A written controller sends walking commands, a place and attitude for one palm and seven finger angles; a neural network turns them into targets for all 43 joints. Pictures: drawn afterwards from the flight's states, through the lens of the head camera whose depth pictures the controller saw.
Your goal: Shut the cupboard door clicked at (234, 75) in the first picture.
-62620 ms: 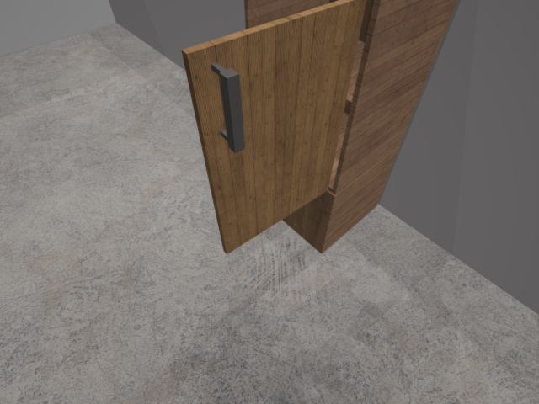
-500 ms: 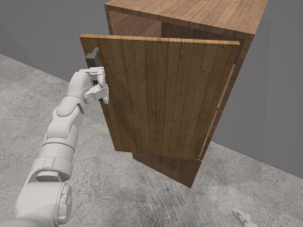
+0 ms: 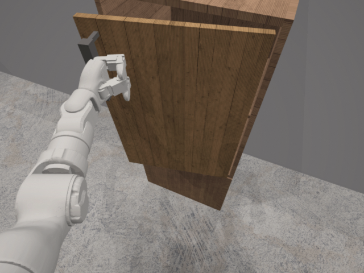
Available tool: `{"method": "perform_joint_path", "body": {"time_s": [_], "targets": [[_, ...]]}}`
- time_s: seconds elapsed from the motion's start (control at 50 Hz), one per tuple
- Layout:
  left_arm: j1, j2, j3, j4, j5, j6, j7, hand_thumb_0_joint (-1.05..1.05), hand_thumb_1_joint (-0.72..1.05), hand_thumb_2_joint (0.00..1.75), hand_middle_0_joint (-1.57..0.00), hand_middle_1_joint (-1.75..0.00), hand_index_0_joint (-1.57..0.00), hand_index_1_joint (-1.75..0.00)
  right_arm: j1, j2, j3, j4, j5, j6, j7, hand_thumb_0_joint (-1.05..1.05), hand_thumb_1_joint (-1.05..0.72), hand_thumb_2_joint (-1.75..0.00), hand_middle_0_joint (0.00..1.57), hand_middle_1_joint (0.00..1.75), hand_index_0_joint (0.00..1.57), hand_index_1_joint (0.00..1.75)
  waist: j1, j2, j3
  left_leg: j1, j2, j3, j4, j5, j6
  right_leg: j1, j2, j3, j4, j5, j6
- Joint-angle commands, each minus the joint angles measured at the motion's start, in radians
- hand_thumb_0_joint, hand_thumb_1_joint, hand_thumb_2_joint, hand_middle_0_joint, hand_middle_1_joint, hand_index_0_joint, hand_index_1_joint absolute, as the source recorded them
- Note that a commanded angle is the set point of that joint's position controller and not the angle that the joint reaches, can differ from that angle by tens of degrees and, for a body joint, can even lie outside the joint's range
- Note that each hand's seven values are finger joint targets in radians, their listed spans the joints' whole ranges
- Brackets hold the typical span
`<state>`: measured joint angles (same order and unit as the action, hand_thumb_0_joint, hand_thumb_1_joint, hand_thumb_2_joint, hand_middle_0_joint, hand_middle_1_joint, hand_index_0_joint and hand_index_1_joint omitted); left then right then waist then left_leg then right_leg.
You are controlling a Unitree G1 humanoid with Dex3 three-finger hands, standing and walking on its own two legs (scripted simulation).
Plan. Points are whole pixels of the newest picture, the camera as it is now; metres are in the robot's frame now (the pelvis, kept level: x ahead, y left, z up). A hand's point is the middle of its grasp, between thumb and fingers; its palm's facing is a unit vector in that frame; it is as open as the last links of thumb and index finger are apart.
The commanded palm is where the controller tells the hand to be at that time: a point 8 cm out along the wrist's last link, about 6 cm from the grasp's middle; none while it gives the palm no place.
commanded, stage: push the door shut along its arc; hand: left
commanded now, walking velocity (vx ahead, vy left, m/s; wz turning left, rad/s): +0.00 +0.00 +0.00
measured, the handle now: (100, 67) +0.55 +0.16 +0.16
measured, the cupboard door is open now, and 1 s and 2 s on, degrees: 13 0 0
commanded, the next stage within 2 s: pull the fist back off the door in 0.82 s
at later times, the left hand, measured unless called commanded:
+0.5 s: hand (140, 69) +0.52 +0.07 +0.17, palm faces -0.35 -0.94 -0.01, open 3.1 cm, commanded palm +0.53 +0.11 +0.17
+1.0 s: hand (155, 57) +0.55 +0.03 +0.18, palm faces -0.28 -0.95 +0.09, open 3.5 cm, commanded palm +0.55 +0.07 +0.17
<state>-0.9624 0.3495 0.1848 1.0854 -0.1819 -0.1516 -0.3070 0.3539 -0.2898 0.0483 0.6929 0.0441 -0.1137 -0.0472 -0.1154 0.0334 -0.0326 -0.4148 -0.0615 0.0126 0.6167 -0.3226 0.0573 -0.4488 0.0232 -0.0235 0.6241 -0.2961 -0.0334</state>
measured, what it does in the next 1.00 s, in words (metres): stands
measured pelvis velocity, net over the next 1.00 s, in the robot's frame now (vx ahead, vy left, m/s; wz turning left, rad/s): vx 0.01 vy -0.01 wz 0.02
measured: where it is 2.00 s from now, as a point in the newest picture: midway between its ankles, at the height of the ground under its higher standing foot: outside the picture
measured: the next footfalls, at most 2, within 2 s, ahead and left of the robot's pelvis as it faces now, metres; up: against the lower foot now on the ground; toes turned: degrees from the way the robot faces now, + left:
none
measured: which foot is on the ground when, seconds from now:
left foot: down 0.00-1.00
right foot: down 0.00-1.00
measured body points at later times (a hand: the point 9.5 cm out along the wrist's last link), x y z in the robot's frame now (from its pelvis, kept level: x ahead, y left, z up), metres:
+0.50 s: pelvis +0.00 -0.01 -0.01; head +0.09 -0.02 +0.43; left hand +0.53 +0.12 +0.17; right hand +0.00 -0.28 -0.13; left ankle -0.01 +0.08 -0.73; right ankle +0.01 -0.10 -0.73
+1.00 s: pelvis +0.01 -0.01 -0.02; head +0.12 -0.01 +0.42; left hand +0.56 +0.09 +0.17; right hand -0.01 -0.28 -0.13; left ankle -0.01 +0.08 -0.72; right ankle +0.01 -0.10 -0.72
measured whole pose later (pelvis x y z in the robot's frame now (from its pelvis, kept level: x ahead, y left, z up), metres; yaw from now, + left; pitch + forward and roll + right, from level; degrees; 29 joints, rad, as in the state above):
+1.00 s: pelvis +0.01 -0.01 -0.02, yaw +1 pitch +17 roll -1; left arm -1.37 0.37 0.21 1.37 -0.17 -0.11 -0.25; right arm 0.40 -0.31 0.02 0.76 0.00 -0.12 -0.03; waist -0.20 0.05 -0.06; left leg -0.67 -0.05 -0.02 0.76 -0.38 0.04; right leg -0.68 0.04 -0.06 0.72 -0.34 -0.05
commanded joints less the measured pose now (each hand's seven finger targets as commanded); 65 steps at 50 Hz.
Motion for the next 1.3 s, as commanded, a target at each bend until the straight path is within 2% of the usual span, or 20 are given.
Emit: {"method": "perform_joint_path", "body": {"time_s": [0.0, 0.06, 0.12, 0.18, 0.24, 0.32, 0.48, 0.52, 0.64, 0.78, 0.9, 0.92, 0.96, 1.0, 1.04, 1.08, 1.12, 1.18, 1.22, 1.28], "targets": [[-0.591, 0.166, 0.017, -0.207, -0.017, -0.073, -0.031, 0.0, 0.9, 0.9, -1.3, -1.5, -1.3, -1.5, 0.054, -0.152, -0.064, -0.094, -0.005, -0.043, -0.012, 0.0, -0.9, -0.9, 0.2, 0.3, 0.2, 0.3, -0.029, -0.02, -0.4, 0.22, 0.043, -0.072, -0.031, 0.316, -0.014, 0.066, -0.003, 0.017, -0.052, 0.318, -0.001], [-0.594, 0.234, 0.07, -0.173, -0.016, -0.073, -0.039, 0.0, 0.9, 0.9, -1.3, -1.5, -1.3, -1.5, 0.083, -0.163, -0.069, -0.086, -0.01, -0.035, -0.016, 0.0, -0.9, -0.9, 0.2, 0.3, 0.2, 0.3, -0.026, -0.054, -0.421, 0.191, 0.04, -0.067, -0.021, 0.33, -0.009, 0.097, -0.003, 0.018, -0.045, 0.345, 0.0], [-0.615, 0.208, 0.047, -0.144, -0.01, -0.074, -0.049, 0.0, 0.9, 0.9, -1.3, -1.5, -1.3, -1.5, 0.082, -0.158, -0.067, -0.085, -0.01, -0.034, -0.013, 0.0, -0.9, -0.9, 0.2, 0.3, 0.2, 0.3, -0.037, -0.041, -0.401, 0.167, 0.039, -0.063, -0.016, 0.303, -0.01, 0.073, -0.001, 0.024, -0.048, 0.335, 0.003], [-0.626, 0.297, 0.108, -0.078, 0.0, -0.07, -0.05, 0.0, 0.9, 0.9, -1.3, -1.5, -1.3, -1.5, 0.105, -0.173, -0.069, -0.077, -0.013, -0.023, -0.015, 0.0, -0.9, -0.9, 0.2, 0.3, 0.2, 0.3, -0.043, -0.083, -0.374, 0.088, 0.036, -0.056, -0.01, 0.269, -0.005, 0.093, -0.002, 0.034, -0.046, 0.338, 0.006], [-0.672, 0.286, 0.082, -0.086, 0.016, -0.083, -0.06, 0.0, 0.9, 0.9, -1.3, -1.5, -1.3, -1.5, 0.116, -0.172, -0.073, -0.076, -0.015, -0.022, -0.012, 0.0, -0.9, -0.9, 0.2, 0.3, 0.2, 0.3, -0.048, -0.014, -0.418, 0.117, 0.036, -0.06, 0.006, 0.282, -0.011, 0.063, -0.002, 0.033, -0.033, 0.335, 0.003], [-0.754, 0.257, 0.05, -0.06, 0.015, -0.078, -0.077, 0.0, 0.9, 0.9, -1.3, -1.5, -1.3, -1.5, 0.14, -0.178, -0.078, -0.062, -0.019, -0.017, -0.014, 0.0, -0.9, -0.9, 0.2, 0.3, 0.2, 0.3, -0.084, -0.024, -0.434, 0.131, 0.037, -0.068, 0.027, 0.293, -0.008, 0.016, 0.005, 0.028, -0.028, 0.335, 0.009], [-0.854, 0.218, 0.02, -0.047, -0.001, -0.072, -0.107, 0.0, 0.9, 0.9, -1.3, -1.5, -1.3, -1.5, 0.164, -0.187, -0.083, -0.025, -0.028, -0.019, -0.021, 0.0, -0.9, -0.9, 0.2, 0.3, 0.2, 0.3, -0.11, -0.005, -0.474, 0.186, 0.036, -0.082, 0.054, 0.337, -0.006, -0.053, 0.015, 0.015, -0.018, 0.334, 0.006], [-0.866, 0.151, -0.034, -0.042, -0.004, -0.066, -0.116, 0.0, 0.9, 0.9, -1.3, -1.5, -1.3, -1.5, 0.159, -0.182, -0.081, -0.018, -0.029, -0.023, -0.02, 0.0, -0.9, -0.9, 0.2, 0.3, 0.2, 0.3, -0.119, 0.018, -0.476, 0.209, 0.035, -0.087, 0.06, 0.353, -0.007, -0.089, 0.016, 0.008, -0.014, 0.331, 0.004], [-0.926, 0.148, -0.041, 0.023, -0.004, -0.054, -0.116, 0.0, 0.9, 0.9, -1.3, -1.5, -1.3, -1.5, 0.173, -0.19, -0.08, 0.014, -0.034, -0.027, -0.023, 0.0, -0.9, -0.9, 0.2, 0.3, 0.2, 0.3, -0.15, -0.007, -0.431, 0.168, 0.034, -0.094, 0.074, 0.297, -0.005, -0.149, 0.018, 0.002, -0.011, 0.276, 0.006], [-1.002, 0.121, -0.06, 0.009, -0.004, -0.062, -0.126, 0.0, 0.9, 0.9, -1.3, -1.5, -1.3, -1.5, 0.182, -0.193, -0.082, 0.031, -0.041, -0.035, -0.021, 0.0, -0.9, -0.9, 0.2, 0.3, 0.2, 0.3, -0.16, 0.029, -0.516, 0.226, 0.031, -0.104, 0.108, 0.373, -0.005, -0.185, 0.025, -0.007, 0.023, 0.306, 0.002], [-1.032, 0.135, -0.053, 0.044, 0.006, -0.054, -0.126, 0.0, 0.9, 0.9, -1.3, -1.5, -1.3, -1.5, 0.192, -0.196, -0.083, 0.043, -0.043, -0.029, -0.023, 0.0, -0.9, -0.9, 0.2, 0.3, 0.2, 0.3, -0.172, 0.026, -0.506, 0.193, 0.028, -0.101, 0.123, 0.36, -0.003, -0.203, 0.025, -0.008, 0.033, 0.308, 0.003], [-1.064, 0.169, 0.156, 0.05, -0.058, -0.018, 0.088, 0.0, 0.9, 0.9, -1.3, -1.5, -1.3, -1.5, 0.201, -0.146, -0.064, 0.011, -0.034, -0.034, 0.0, 0.0, -0.9, -0.9, 0.2, 0.3, 0.2, 0.3, -0.128, 0.073, -0.498, 0.091, 0.049, -0.1, 0.116, 0.323, -0.025, -0.131, 0.017, 0.018, 0.006, 0.302, 0.007], [-1.019, 0.074, 0.122, 0.05, -0.012, -0.009, 0.284, 0.0, 0.9, 0.9, -1.3, -1.5, -1.3, -1.5, 0.228, -0.135, -0.073, 0.006, -0.053, -0.032, 0.039, 0.0, -0.9, -0.9, 0.2, 0.3, 0.2, 0.3, -0.138, -0.006, -0.494, 0.051, 0.049, -0.106, 0.097, 0.323, -0.031, -0.097, 0.022, -0.004, 0.016, 0.307, 0.017], [-0.941, 0.029, 0.12, -0.016, 0.057, -0.05, 0.441, 0.0, 0.9, 0.9, -1.3, -1.5, -1.3, -1.5, 0.235, -0.128, -0.083, -0.008, -0.087, -0.024, 0.084, 0.0, -0.9, -0.9, 0.2, 0.3, 0.2, 0.3, -0.098, 0.019, -0.575, 0.079, 0.045, -0.091, 0.117, 0.422, -0.039, -0.081, 0.021, -0.006, 0.042, 0.374, 0.019], [-0.923, 0.002, 0.073, -0.079, 0.164, -0.116, 0.55, 0.0, 0.9, 0.9, -1.3, -1.5, -1.3, -1.5, 0.248, -0.118, -0.095, -0.011, -0.109, -0.01, 0.119, 0.0, -0.9, -0.9, 0.2, 0.3, 0.2, 0.3, -0.1, 0.031, -0.586, 0.096, 0.045, -0.077, 0.138, 0.464, -0.039, -0.107, 0.022, -0.006, 0.059, 0.394, 0.024], [-0.875, 0.011, 0.041, -0.047, 0.225, -0.14, 0.562, 0.0, 0.9, 0.9, -1.3, -1.5, -1.3, -1.5, 0.264, -0.128, -0.104, -0.009, -0.11, 0.014, 0.131, 0.0, -0.9, -0.9, 0.2, 0.3, 0.2, 0.3, -0.106, -0.016, -0.573, 0.084, 0.038, -0.069, 0.128, 0.433, -0.032, -0.081, 0.023, 0.001, 0.052, 0.399, 0.024], [-0.905, -0.001, 0.002, -0.028, 0.223, -0.126, 0.524, 0.0, 0.9, 0.9, -1.3, -1.5, -1.3, -1.5, 0.252, -0.133, -0.106, -0.016, -0.098, 0.038, 0.127, 0.0, -0.9, -0.9, 0.2, 0.3, 0.2, 0.3, -0.118, -0.024, -0.548, 0.071, 0.031, -0.057, 0.1, 0.347, -0.023, -0.04, 0.021, 0.014, 0.022, 0.384, 0.025], [-0.914, 0.101, 0.097, -0.058, 0.165, -0.111, 0.477, 0.0, 0.9, 0.9, -1.3, -1.5, -1.3, -1.5, 0.231, -0.137, -0.099, -0.04, -0.077, 0.059, 0.099, 0.0, -0.9, -0.9, 0.2, 0.3, 0.2, 0.3, -0.083, -0.029, -0.578, 0.081, 0.031, -0.052, 0.059, 0.318, -0.021, 0.058, 0.021, 0.024, 0.0, 0.397, 0.018], [-0.878, 0.105, 0.121, -0.098, 0.136, -0.129, 0.463, 0.0, 0.9, 0.9, -1.3, -1.5, -1.3, -1.5, 0.205, -0.125, -0.093, -0.064, -0.073, 0.055, 0.091, 0.0, -0.9, -0.9, 0.2, 0.3, 0.2, 0.3, -0.058, -0.039, -0.563, 0.064, 0.027, -0.036, 0.044, 0.304, -0.018, 0.11, 0.024, 0.03, -0.01, 0.417, 0.019], [-0.721, 0.122, 0.141, -0.111, 0.155, -0.174, 0.464, 0.0, 0.9, 0.9, -1.3, -1.5, -1.3, -1.5, 0.191, -0.113, -0.089, -0.082, -0.069, 0.052, 0.089, 0.0, -0.9, -0.9, 0.2, 0.3, 0.2, 0.3, -0.023, -0.075, -0.524, 0.032, 0.027, -0.021, 0.031, 0.311, -0.014, 0.155, 0.023, 0.027, -0.006, 0.444, 0.017]]}}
